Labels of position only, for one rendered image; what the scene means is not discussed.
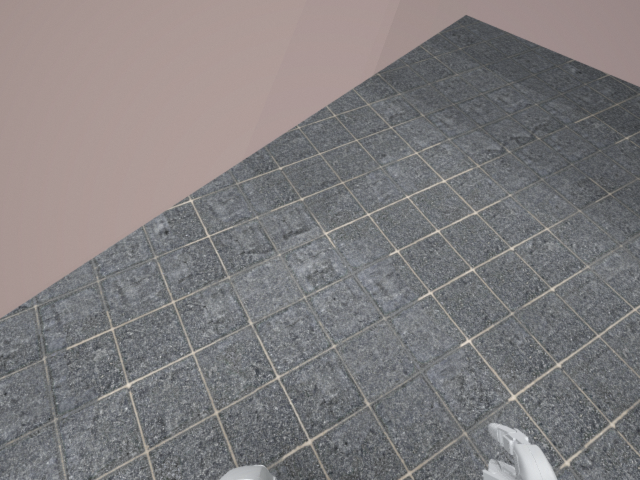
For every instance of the robot right hand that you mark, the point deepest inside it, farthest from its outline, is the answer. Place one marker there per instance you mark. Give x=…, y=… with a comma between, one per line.
x=530, y=462

